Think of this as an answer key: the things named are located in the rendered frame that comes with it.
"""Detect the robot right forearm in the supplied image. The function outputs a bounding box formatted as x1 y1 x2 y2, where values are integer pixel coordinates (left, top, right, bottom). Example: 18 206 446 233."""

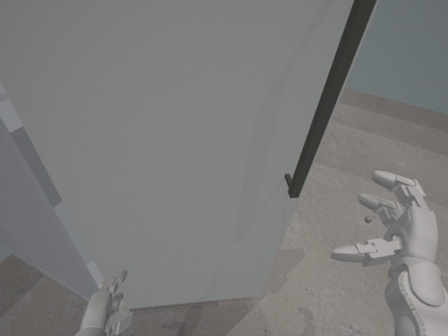
384 256 448 336

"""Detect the handle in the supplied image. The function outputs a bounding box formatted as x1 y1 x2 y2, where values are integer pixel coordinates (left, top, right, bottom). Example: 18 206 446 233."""
284 0 377 198

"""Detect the fridge door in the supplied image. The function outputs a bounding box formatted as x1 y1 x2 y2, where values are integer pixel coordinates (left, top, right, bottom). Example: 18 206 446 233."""
0 0 379 309

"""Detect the right robot hand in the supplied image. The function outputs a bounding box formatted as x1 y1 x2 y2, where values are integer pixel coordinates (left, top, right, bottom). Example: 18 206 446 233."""
330 171 438 267

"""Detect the left robot hand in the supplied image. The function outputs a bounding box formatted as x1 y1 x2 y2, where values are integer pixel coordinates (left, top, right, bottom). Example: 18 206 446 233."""
80 269 134 336

